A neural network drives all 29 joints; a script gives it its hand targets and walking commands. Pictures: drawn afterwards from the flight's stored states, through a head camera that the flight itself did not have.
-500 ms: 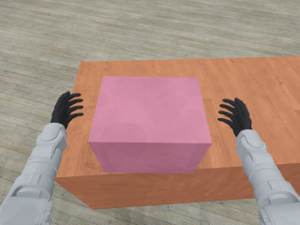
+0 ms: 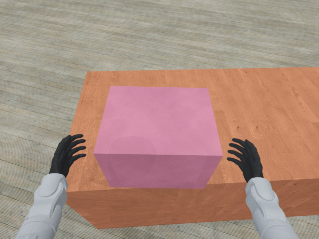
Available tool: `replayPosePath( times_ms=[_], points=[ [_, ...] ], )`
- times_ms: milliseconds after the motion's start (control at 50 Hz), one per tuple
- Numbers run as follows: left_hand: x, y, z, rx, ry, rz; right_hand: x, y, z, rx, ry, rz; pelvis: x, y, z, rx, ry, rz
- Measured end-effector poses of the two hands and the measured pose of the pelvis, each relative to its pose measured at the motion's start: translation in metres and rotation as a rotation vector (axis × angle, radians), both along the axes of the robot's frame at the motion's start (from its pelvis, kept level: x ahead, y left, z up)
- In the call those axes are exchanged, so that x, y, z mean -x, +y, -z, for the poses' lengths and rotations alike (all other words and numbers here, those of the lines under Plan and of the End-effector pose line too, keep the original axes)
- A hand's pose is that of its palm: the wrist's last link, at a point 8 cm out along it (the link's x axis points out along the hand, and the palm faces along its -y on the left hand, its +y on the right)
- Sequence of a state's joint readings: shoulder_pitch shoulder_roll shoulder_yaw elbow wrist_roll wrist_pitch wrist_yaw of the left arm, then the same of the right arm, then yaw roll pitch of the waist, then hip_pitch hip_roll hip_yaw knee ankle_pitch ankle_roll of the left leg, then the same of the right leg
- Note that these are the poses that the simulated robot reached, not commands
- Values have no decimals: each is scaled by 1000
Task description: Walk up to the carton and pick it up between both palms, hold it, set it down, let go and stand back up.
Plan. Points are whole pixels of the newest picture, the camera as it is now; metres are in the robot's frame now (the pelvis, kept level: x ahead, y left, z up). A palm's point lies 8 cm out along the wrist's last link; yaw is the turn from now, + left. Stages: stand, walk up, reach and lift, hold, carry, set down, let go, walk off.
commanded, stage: set down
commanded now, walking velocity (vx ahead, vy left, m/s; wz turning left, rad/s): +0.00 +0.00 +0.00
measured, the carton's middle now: (158, 138) +0.41 +0.03 -0.04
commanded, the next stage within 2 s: let go in 1.82 s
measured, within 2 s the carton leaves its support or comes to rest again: neither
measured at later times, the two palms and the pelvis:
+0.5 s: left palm (60, 198) +0.21 +0.27 -0.03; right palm (255, 204) +0.22 -0.22 -0.04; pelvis +0.00 +0.00 -0.01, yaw +0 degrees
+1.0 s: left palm (67, 211) +0.19 +0.25 -0.06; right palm (256, 222) +0.18 -0.22 -0.06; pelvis +0.00 -0.01 +0.00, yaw -2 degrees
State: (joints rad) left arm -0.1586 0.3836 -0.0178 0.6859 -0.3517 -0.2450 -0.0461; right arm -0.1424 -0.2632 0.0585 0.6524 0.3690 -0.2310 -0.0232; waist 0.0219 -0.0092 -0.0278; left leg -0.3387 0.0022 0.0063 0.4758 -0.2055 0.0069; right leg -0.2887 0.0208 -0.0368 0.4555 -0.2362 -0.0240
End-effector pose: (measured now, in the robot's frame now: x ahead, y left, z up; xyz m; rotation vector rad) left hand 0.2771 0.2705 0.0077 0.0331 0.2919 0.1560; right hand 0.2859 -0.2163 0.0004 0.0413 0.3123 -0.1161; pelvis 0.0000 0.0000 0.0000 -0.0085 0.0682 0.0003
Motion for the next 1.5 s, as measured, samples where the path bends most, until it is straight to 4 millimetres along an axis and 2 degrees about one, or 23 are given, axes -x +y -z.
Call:
replayPosePath(
  times_ms=[420, 740, 1500],
  points=[
    [56, -2, 33, -23, 5, -19, 58, -5, 36, 22, 14, 7, 0, -2, 7, -4, -42, 2],
    [80, -14, 58, -29, 85, -11, 94, -9, 57, 57, 77, -6, 6, -4, 10, -9, -64, 15],
    [99, -40, 81, -70, 438, 58, 120, -5, 74, 126, 351, -28, -16, -1, -5, -6, -120, 45]
  ],
)
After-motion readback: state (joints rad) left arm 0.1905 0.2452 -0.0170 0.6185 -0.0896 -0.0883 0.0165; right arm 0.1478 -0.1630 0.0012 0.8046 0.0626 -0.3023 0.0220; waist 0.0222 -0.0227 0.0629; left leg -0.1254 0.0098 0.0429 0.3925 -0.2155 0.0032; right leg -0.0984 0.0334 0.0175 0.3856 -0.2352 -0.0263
